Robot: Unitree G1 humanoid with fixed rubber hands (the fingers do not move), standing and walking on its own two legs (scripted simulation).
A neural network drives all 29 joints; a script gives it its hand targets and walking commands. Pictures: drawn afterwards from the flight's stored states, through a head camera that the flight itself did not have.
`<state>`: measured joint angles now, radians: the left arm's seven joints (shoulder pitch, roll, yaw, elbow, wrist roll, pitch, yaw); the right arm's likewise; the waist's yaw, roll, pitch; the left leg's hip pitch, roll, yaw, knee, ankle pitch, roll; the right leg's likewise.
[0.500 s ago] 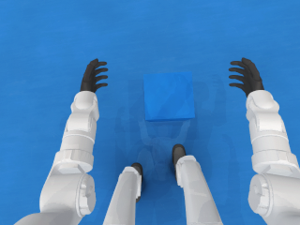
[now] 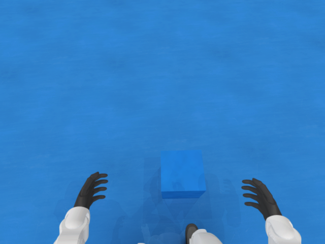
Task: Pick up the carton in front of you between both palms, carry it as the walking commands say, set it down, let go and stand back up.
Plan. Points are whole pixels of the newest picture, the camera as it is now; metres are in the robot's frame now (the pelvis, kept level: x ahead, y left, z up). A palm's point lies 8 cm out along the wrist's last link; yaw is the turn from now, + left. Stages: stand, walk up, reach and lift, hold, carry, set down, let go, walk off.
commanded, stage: let go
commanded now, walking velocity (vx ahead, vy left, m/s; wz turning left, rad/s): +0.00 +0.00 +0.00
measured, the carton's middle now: (180, 175) +0.42 -0.06 -0.64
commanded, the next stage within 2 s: stand in 0.56 s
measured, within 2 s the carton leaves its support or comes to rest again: neither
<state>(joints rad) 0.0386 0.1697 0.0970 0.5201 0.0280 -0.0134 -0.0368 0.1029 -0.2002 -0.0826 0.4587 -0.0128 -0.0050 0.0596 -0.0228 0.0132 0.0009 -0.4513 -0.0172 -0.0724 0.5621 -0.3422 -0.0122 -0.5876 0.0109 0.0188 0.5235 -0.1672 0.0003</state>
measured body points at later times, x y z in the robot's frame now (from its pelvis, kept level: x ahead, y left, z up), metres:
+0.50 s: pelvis +0.02 +0.01 +0.01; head +0.04 +0.00 +0.46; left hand +0.19 +0.24 -0.06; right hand +0.19 -0.23 -0.07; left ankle -0.05 +0.13 -0.73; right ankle +0.04 -0.12 -0.73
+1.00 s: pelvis +0.03 +0.00 +0.00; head +0.04 -0.01 +0.45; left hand +0.16 +0.30 -0.09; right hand +0.17 -0.28 -0.10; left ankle -0.05 +0.13 -0.73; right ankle +0.04 -0.12 -0.73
